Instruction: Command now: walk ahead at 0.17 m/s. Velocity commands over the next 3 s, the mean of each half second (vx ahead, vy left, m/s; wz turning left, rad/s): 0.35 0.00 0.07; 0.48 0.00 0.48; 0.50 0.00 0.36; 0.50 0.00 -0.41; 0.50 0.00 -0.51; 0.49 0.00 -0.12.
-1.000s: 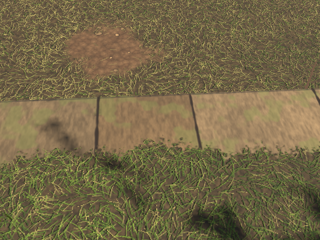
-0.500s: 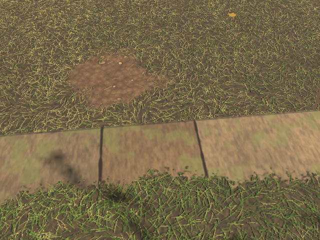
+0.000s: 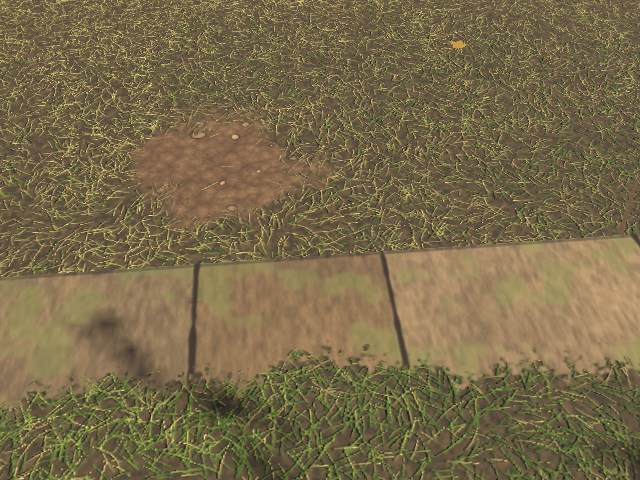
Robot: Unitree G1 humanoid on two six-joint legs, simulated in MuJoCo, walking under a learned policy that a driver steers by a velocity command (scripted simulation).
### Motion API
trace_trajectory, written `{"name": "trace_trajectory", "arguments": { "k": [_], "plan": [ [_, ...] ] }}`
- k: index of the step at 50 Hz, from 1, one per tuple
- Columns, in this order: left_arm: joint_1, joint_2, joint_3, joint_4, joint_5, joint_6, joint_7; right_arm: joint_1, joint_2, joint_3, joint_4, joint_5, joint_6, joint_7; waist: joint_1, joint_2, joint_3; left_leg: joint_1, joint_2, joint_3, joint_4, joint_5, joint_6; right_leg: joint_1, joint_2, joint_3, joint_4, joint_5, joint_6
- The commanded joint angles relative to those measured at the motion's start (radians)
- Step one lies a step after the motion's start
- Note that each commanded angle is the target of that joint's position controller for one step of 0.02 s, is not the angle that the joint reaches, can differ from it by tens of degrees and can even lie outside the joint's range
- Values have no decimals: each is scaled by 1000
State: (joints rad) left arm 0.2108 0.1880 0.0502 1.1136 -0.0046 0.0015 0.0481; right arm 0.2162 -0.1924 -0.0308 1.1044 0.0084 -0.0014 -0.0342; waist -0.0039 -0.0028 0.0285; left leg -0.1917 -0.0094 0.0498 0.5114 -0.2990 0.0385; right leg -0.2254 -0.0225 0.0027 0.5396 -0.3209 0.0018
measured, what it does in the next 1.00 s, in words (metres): walks ahead, turning left: right foot, then left foot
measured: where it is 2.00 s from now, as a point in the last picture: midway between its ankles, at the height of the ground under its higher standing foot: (258, 313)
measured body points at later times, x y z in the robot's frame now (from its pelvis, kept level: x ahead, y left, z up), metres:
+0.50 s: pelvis +0.14 -0.07 +0.01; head +0.14 -0.08 +0.46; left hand +0.06 +0.15 -0.14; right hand +0.28 -0.32 -0.13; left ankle +0.24 +0.10 -0.66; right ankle +0.06 -0.15 -0.74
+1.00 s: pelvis +0.42 +0.01 +0.01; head +0.44 +0.02 +0.46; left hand +0.51 +0.32 -0.09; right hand +0.56 -0.23 -0.12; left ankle +0.41 +0.07 -0.74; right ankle +0.56 -0.15 -0.66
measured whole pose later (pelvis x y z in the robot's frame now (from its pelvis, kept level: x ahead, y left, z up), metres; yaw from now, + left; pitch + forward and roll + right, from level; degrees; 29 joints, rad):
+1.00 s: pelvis +0.42 +0.01 +0.01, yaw +19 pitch +2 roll +1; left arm 0.09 0.27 0.06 0.81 0.01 -0.13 0.02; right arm 0.28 -0.24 -0.07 0.90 0.01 -0.07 0.01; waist -0.04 -0.03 0.02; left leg -0.20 -0.14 -0.05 0.34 -0.16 0.12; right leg -0.66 -0.13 0.08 1.00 -0.22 0.03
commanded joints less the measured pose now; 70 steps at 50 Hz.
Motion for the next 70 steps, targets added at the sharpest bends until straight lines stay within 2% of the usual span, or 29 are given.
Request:
{"name": "trace_trajectory", "arguments": {
  "k": [1, 4, 7, 11, 12, 13, 14, 15, 17, 21, 32, 35, 37, 38, 39, 40, 41, 43, 44, 48, 52, 56, 59, 61, 62, 63, 64, 66, 70],
  "plan": [
    [-32, 69, 11, -54, -8, -26, -1, 113, -199, -48, -11, 15, -15, -6, -44, 157, 92, -27, 254, -363, -327, -579, 160, -216, 49, -92, 164, -172, -38],
    [-78, 82, 19, -87, -24, -61, -23, 116, -192, -55, -25, 0, -56, -3, -46, 145, 136, 18, 396, -544, -394, -457, 239, -400, -56, 15, 439, -205, -71],
    [-70, 90, 27, -87, -31, -85, -34, 57, -174, -53, -57, 22, -70, 5, -13, 102, 87, 41, 300, -351, -359, -249, 157, -324, -74, -6, 239, -146, -79],
    [154, 66, 39, 11, -21, -80, -41, 44, -189, -57, -63, 33, -53, 14, 86, 78, 15, -221, 166, -154, -189, -199, 119, 163, 59, -150, -10, 78, -43],
    [239, 86, 47, 30, -20, -78, -40, 19, -151, -45, -73, 28, -57, 16, 124, 10, 4, -295, 127, -103, -29, -118, 86, 260, 10, -63, -61, 48, -61],
    [358, 177, 64, 36, -13, -81, -33, -2, -70, -23, -97, 4, -64, 23, 150, -252, -44, -425, 43, 26, 385, -134, 12, 349, -228, 282, -214, -49, -137],
    [406, 237, 61, 38, 3, -98, -49, -11, -50, -23, -137, 22, -82, 21, 137, -348, -55, -627, -37, -50, 629, -268, 14, 382, -388, 703, -383, -262, -282],
    [313, 196, 42, 20, 6, -117, -54, -48, -93, -29, -152, 44, -97, 24, 95, -200, 24, -723, 42, -126, 765, -205, 40, 320, -407, 713, -389, -370, -289],
    [163, 137, 15, -33, 2, -130, -66, -38, -121, -36, -140, 40, -108, 30, 35, -81, 68, -720, 113, -127, 745, 11, 65, 240, -315, 456, -385, -202, -206],
    [204, 97, -1, -25, 20, -123, -51, -35, -102, -49, -120, 27, -79, 39, 25, -88, 52, -597, 127, -108, 579, 176, 37, 191, -210, 125, -399, 231, -135],
    [283, 146, 13, -40, 9, -105, -12, -355, -46, -18, -283, 21, -68, 94, 70, -48, 127, -550, 59, 7, 130, 341, 62, 293, -239, -167, -399, 548, -111],
    [246, 197, 27, -68, 4, -89, -2, -310, -94, -40, -307, 20, -71, 110, 2, -116, 45, -392, -22, 97, 128, 195, 113, 371, -260, -212, -201, 1096, -94],
    [196, 230, 34, -98, 4, -75, 0, -45, -189, -88, -254, 23, -64, 108, -137, -149, -103, -48, -89, 104, 67, 187, 167, 302, -239, -222, 154, 1242, -70],
    [176, 232, 31, -124, 7, -86, -5, 109, -260, -122, -227, 21, -53, 87, -208, -84, -188, 263, 3, -84, 31, 165, 216, 49, -199, -210, 442, 966, -35],
    [279, 61, -17, -170, 23, -118, -36, 137, -335, -128, -230, 15, -52, 74, -78, 199, -315, 624, 300, -671, -32, 31, 416, -412, 24, -127, 855, -136, 20],
    [174, 113, -8, -204, -22, -171, -52, 188, -286, -111, -223, 2, -56, 68, -130, 148, -415, 664, 350, -911, -213, -46, 436, -526, 63, 100, 995, -227, -7],
    [63, 169, 8, -247, -53, -191, -55, 143, -229, -98, -223, -1, -69, 63, -132, 119, -259, 564, 311, -747, -236, 17, 368, -622, 0, 117, 968, -144, -38],
    [25, 187, 24, -253, -23, -189, -35, -36, -147, -71, -273, 5, -87, 73, -25, -51, -110, 212, 220, -508, -265, 208, 296, -502, -78, 97, 787, -16, -38],
    [56, 189, 32, -258, -11, -172, -31, -74, -134, -63, -290, -3, -90, 71, 16, -41, -90, 97, 189, -445, -285, 262, 288, -423, -103, 104, 739, 0, -26],
    [-13, 152, 32, -323, 21, -129, -21, -29, -193, -71, -297, 5, -89, 42, 37, 8, -21, -118, 139, -335, -334, 344, 282, -373, -112, 53, 489, 85, 39],
    [-196, 121, 15, -383, 19, -129, -24, 62, -216, -81, -296, 14, -77, 24, -36, 54, -7, -147, 63, -270, -294, 299, 209, -311, -36, 25, 127, 375, 49],
    [-289, 149, 16, -431, -3, -138, -43, 132, -207, -78, -285, 23, -66, 23, -76, 88, -28, -42, 100, -358, -218, 221, 181, -275, 7, 47, -24, 413, 40],
    [-265, 195, 30, -442, -7, -156, -58, 133, -212, -80, -298, 17, -55, 13, -43, 118, -47, 62, 142, -455, -113, 226, 161, -226, 17, 66, -80, 287, 6],
    [-79, 242, 53, -405, 7, -168, -54, 102, -175, -67, -324, 9, -56, 15, 56, 118, -149, 16, 75, -424, 80, 318, 113, 51, -21, 76, -110, 273, -58],
    [98, 307, 69, -389, 20, -166, -44, 100, -120, -46, -351, -8, -60, 20, 123, 5, -303, -126, 4, -323, 373, 164, 72, 329, -203, 246, -82, 240, -124],
    [169, 366, 85, -354, 29, -149, -50, 252, -75, -32, -381, 28, -73, 24, 46, -361, -409, -490, -111, -213, 674, -304, 16, 620, -420, 734, -183, 25, -286],
    [158, 262, 63, -367, 9, -145, -55, 263, -177, -45, -340, 42, -75, 22, 67, -252, -346, -600, -26, -254, 805, -269, 8, 585, -410, 806, -221, -174, -274],
    [78, 190, 38, -369, 10, -131, -60, 97, -202, -52, -359, 17, -73, 22, 76, -48, -125, -591, 28, -201, 801, -103, 0, 317, -297, 512, -251, -15, -213],
    [31, 165, 25, -356, 6, -126, -74, 59, -135, -46, -390, -4, -81, 31, -1, -91, -58, -469, 93, -128, 579, -42, -5, 94, -189, 323, -322, 300, -237]
  ]
}}
Next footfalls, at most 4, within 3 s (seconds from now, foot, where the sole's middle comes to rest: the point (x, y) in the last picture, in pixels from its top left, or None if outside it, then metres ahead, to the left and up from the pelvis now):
0.24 right None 0.10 -0.16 -0.77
0.76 left None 0.45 0.08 -0.77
1.22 right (337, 369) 0.78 -0.01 -0.77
1.68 left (204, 347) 0.84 0.30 -0.77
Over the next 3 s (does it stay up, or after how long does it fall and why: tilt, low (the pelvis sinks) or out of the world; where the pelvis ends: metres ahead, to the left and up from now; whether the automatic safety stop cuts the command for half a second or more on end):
stays up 1.45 0.24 0.01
